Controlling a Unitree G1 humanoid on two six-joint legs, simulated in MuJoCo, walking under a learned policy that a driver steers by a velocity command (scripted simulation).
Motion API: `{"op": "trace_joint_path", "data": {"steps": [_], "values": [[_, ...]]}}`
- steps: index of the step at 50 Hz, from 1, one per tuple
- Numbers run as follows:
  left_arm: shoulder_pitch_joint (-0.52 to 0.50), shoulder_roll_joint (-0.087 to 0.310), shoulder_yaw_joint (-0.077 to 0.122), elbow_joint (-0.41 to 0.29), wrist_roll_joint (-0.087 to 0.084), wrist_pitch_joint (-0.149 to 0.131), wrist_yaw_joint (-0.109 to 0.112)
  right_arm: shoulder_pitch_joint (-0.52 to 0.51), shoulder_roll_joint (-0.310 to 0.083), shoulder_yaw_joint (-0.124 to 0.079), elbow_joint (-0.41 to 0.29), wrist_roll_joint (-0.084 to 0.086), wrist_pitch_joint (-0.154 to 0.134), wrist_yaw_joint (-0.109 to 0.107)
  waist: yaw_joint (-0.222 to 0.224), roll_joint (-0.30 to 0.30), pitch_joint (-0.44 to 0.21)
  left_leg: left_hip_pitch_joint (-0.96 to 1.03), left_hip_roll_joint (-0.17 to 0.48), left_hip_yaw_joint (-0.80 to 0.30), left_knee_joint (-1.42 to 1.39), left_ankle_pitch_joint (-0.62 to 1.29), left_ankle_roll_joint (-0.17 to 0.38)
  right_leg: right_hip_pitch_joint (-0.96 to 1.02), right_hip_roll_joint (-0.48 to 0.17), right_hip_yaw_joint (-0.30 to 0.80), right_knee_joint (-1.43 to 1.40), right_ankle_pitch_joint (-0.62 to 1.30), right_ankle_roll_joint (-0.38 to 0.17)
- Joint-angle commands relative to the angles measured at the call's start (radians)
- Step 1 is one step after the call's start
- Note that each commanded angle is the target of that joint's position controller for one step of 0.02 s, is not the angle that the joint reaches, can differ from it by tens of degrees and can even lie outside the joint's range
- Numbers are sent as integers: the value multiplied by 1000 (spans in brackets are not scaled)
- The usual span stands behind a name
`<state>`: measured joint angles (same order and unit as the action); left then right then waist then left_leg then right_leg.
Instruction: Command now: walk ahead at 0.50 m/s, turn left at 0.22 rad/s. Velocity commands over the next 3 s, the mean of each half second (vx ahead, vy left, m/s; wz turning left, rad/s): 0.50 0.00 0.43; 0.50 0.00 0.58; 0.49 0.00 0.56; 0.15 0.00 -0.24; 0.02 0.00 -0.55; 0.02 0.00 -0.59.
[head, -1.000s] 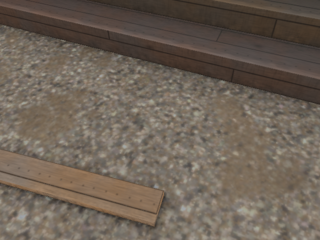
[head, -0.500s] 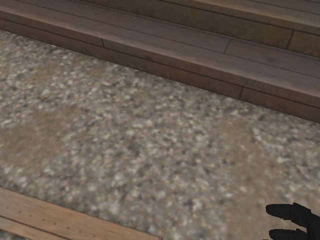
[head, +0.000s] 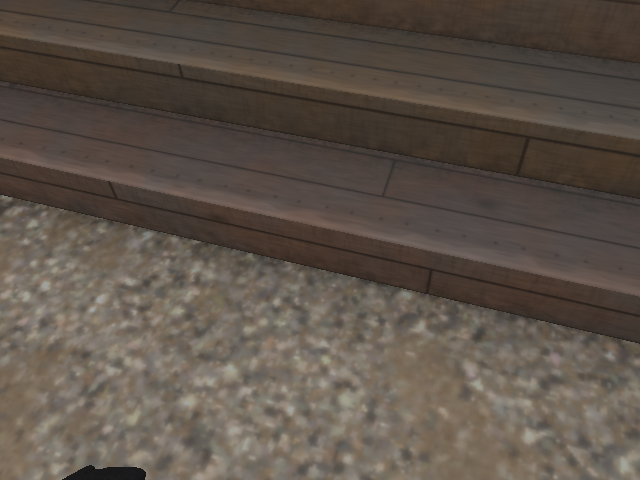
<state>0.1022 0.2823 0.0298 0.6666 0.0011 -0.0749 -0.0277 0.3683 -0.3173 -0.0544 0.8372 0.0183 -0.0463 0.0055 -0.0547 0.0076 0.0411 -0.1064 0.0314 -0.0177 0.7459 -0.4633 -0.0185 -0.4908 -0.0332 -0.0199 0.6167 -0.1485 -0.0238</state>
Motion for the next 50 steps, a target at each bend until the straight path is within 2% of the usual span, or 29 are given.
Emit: {"op": "trace_joint_path", "data": {"steps": [1, 2, 3, 4, 6, 7, 10, 11, 14, 17, 20, 23, 24, 25, 26, 27, 28, 29, 30, 31, 33, 35, 38, 40, 43, 46, 48, 49, 50], "values": [[325, 189, 64, 18, 4, -9, 7, 13, -113, -16, -95, 39, -35, 1, 163, -202, -230, -625, -26, -123, 614, -40, 37, 681, -360, 637, -344, -330, -197], [265, 157, 54, 16, 4, -12, 7, -57, -117, -18, -115, 35, -37, -1, 143, -143, -155, -629, 25, -97, 602, 40, 47, 580, -327, 499, -342, -245, -174], [210, 123, 45, 17, 7, -16, 7, -90, -108, -20, -122, 19, -35, -3, 120, -105, -96, -610, 55, -98, 546, 118, 47, 489, -286, 394, -364, -143, -160], [177, 101, 40, 22, 14, -25, 10, -76, -98, -26, -119, 13, -24, -3, 88, -140, -78, -559, 81, -112, 518, 168, 45, 427, -263, 316, -383, -54, -144], [151, 80, 41, 34, 15, -39, 13, -45, -72, -28, -105, 21, 2, 0, 62, -132, -62, -508, 90, -112, 481, 213, 35, 380, -236, 205, -429, 38, -139], [155, 89, 47, 48, 11, -43, 18, -57, -41, -20, -113, 16, 13, -2, 59, -116, -50, -526, 91, -107, 474, 196, 30, 375, -246, 169, -442, 94, -146], [180, 113, 59, 80, 14, -49, 26, -110, -27, -20, -140, 5, 23, -5, 64, -56, -20, -638, 96, -127, 440, 264, 16, 420, -263, 82, -456, 222, -161], [173, 109, 58, 81, 17, -48, 29, -123, -43, -26, -142, 9, 22, -2, 63, -48, -5, -645, 90, -130, 370, 340, 9, 418, -238, 33, -467, 211, -152], [158, 123, 60, 90, 16, -39, 42, -219, -18, -16, -172, 7, 11, 14, 91, -70, 43, -583, 76, -43, 112, 509, 0, 386, -180, -95, -500, 192, -121], [233, 151, 71, 125, 4, -24, 47, -332, 22, 3, -219, 3, 8, 36, 145, -44, 72, -581, 68, 22, -33, 520, 20, 465, -221, -129, -495, 226, -127], [255, 170, 81, 145, -12, 0, 46, -378, 5, 0, -258, 7, 4, 56, 143, -44, 78, -613, 54, 53, -108, 439, 63, 594, -261, -154, -435, 348, -116], [219, 211, 93, 137, -18, 22, 55, -300, -46, -27, -263, 7, 10, 63, 65, -100, -11, -450, -36, 129, -113, 298, 125, 640, -260, -193, -239, 821, -86], [208, 221, 96, 133, -19, 29, 58, -194, -84, -48, -241, 9, 13, 59, 1, -105, -76, -314, -77, 144, -120, 271, 153, 619, -245, -205, -87, 910, -72], [190, 215, 92, 127, -23, 30, 61, -31, -134, -80, -200, 10, 17, 45, -91, -80, -160, -61, -110, 126, -188, 327, 191, 504, -206, -225, 132, 836, -39], [221, 144, 67, 104, 9, 19, 61, 78, -217, -105, -173, 11, 30, 20, -106, 79, -240, 239, 45, -130, -190, 357, 245, 222, -144, -211, 445, 292, 6], [273, 43, 33, 44, 15, -14, 51, 6, -288, -108, -208, 7, 16, 20, 5, 269, -350, 501, 276, -757, -361, 151, 464, -184, 94, -50, 789, -443, 63], [169, 143, 50, 32, -20, -55, 33, 25, -204, -85, -221, 1, 2, 25, -73, 125, -388, 507, 299, -814, -467, 64, 444, -293, 49, 144, 840, -410, 44], [97, 158, 52, 2, -48, -72, 26, -9, -157, -71, -212, -4, -12, 25, -61, 86, -244, 390, 268, -660, -475, 118, 398, -336, 4, 132, 784, -314, 20], [95, 144, 48, 11, -30, -77, 33, -70, -130, -63, -213, -1, -21, 27, -2, -13, -142, 224, 218, -532, -474, 256, 357, -292, -42, 124, 681, -238, 17], [103, 154, 55, 23, 0, -72, 40, -127, -96, -53, -222, -3, -25, 25, 34, -20, -110, 112, 179, -442, -477, 379, 332, -220, -73, 123, 589, -197, 25], [135, 151, 60, 27, 15, -48, 38, -159, -88, -48, -240, -13, -26, 17, 75, 12, -89, -10, 142, -376, -512, 518, 331, -128, -88, 119, 521, -156, 51], [125, 122, 52, 23, 21, -30, 39, -142, -107, -52, -228, -7, -28, 6, 79, 12, -72, -82, 120, -308, -524, 605, 331, -113, -82, 93, 434, -118, 84], [8, 88, 37, -9, 20, -25, 38, -102, -136, -60, -211, -1, -19, -13, 41, 29, -41, -137, 60, -236, -519, 568, 287, -104, -49, 75, 202, 63, 114], [-69, 67, 25, -24, 15, -32, 30, -87, -145, -63, -208, 0, -7, -19, 6, 53, -43, -162, 31, -216, -501, 498, 252, -39, -10, 65, 44, 184, 116], [-141, 84, 26, -47, -3, -42, 16, -33, -149, -65, -185, 6, 3, -20, -25, 73, -40, -125, 56, -282, -465, 420, 235, -1, 20, 81, -64, 233, 106], [-140, 130, 43, -52, -7, -55, 5, -19, -135, -63, -175, 9, 8, -23, -10, 99, -45, -26, 92, -380, -378, 380, 218, 16, 28, 112, -135, 141, 73], [-49, 157, 60, -30, -8, -66, 10, -46, -125, -61, -183, 3, 11, -25, 46, 129, -65, -21, 84, -411, -296, 436, 193, 137, 35, 93, -181, 85, 32], [51, 187, 77, -10, 3, -72, 17, -48, -87, -48, -189, -2, 8, -22, 96, 118, -136, -53, 32, -372, -166, 478, 160, 306, -2, 109, -198, 91, -7], [201, 238, 89, -2, 20, -72, 28, -40, -29, -26, -208, -19, 2, -20, 152, 14, -281, -177, -31, -289, 101, 330, 116, 565, -173, 271, -174, 42, -74]]}}
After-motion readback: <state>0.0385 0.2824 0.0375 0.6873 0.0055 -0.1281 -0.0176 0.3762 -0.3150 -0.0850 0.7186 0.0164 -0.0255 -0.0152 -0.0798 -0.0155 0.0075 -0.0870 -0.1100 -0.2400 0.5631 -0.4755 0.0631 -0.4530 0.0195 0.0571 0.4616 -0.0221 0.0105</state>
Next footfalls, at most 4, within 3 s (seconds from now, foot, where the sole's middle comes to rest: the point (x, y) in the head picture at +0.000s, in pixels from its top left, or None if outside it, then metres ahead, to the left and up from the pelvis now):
0.50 left None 0.41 0.16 -0.76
0.98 right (291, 350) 0.75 0.09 -0.76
1.50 left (116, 363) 0.75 0.48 -0.76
2.02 right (191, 300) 0.91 0.32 -0.76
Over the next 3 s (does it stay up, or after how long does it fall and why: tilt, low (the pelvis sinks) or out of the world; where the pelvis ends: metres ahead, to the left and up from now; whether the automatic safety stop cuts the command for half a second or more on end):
stays up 0.78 0.40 0.02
